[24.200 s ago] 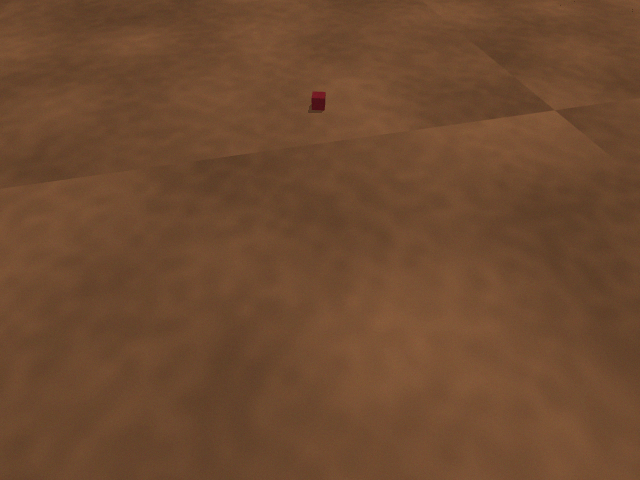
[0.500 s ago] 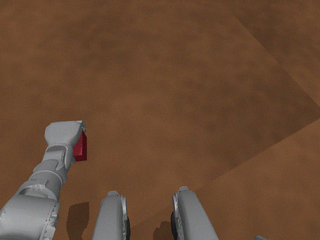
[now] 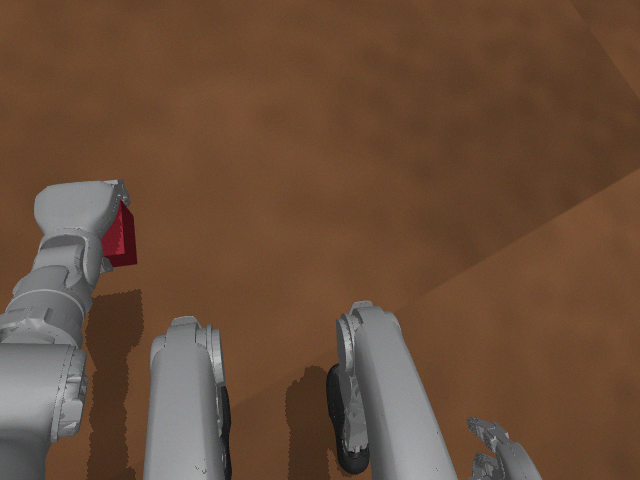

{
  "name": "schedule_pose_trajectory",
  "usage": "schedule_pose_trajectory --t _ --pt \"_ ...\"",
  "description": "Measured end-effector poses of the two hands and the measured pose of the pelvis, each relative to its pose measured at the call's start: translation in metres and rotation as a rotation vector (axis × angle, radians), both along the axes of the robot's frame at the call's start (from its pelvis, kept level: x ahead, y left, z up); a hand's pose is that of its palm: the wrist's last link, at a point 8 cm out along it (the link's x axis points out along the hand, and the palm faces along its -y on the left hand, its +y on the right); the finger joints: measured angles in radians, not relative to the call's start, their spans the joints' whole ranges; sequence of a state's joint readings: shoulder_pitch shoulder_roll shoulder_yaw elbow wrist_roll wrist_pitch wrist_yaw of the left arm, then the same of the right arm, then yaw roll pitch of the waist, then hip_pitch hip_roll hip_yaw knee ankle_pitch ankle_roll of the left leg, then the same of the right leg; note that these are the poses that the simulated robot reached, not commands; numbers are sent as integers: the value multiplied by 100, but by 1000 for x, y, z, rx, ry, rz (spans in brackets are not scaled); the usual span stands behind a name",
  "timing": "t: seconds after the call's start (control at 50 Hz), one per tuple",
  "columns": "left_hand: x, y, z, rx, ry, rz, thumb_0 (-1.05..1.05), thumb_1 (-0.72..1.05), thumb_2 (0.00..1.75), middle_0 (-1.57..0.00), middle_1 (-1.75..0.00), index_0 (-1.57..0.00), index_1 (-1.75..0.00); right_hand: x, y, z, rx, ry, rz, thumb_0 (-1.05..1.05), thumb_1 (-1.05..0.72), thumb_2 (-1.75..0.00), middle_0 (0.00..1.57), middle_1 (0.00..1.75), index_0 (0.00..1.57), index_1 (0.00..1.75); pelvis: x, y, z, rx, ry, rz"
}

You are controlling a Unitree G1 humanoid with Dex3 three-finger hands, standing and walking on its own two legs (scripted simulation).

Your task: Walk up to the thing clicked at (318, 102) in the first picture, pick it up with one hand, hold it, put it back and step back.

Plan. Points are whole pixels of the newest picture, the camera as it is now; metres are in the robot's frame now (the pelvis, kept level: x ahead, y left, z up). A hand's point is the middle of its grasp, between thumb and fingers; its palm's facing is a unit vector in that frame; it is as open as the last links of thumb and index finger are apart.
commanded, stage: crouch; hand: left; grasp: from above
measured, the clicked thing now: (99, 236) +0.44 +0.26 -0.21
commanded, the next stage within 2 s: lower in 0.70 s
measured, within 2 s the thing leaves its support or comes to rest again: rests again in 1.68 s
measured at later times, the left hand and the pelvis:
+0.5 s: hand (114, 237) +0.45 +0.26 -0.25, palm faces -0.46 -0.05 -0.89, open 10.6 cm; pelvis -0.01 +0.00 -0.08, yaw -2 degrees
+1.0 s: hand (123, 239) +0.46 +0.26 -0.30, palm faces -0.48 -0.05 -0.88, open 10.6 cm; pelvis -0.02 +0.00 -0.12, yaw -4 degrees
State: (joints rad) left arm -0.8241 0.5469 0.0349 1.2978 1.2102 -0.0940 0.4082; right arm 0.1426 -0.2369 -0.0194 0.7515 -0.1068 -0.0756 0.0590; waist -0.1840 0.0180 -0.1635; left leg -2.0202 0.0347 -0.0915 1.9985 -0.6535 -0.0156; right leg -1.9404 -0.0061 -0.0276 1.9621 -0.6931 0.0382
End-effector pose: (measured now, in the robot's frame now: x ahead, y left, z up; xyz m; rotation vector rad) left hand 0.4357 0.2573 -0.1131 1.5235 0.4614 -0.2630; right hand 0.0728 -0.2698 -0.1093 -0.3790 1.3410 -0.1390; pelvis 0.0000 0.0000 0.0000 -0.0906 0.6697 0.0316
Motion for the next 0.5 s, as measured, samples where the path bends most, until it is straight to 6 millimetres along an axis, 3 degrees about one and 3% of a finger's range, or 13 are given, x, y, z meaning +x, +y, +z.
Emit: schedule_pose_trajectory --t 0.18,0.5 --pt "9 0 -33 -14 15 0 0 -13 62 -64 -65 -68 -59 -7 -9 -21 -6 25 8 1 -90 -90 20 30 20 30 -2 -2 -28 -8 -7 -16" --pt "17 2 -79 -12 12 -10 0 -13 62 -64 -65 -67 -59 -52 -5 -63 6 109 -32 1 -90 -90 20 30 20 30 -14 -1 -76 -16 -40 -32"
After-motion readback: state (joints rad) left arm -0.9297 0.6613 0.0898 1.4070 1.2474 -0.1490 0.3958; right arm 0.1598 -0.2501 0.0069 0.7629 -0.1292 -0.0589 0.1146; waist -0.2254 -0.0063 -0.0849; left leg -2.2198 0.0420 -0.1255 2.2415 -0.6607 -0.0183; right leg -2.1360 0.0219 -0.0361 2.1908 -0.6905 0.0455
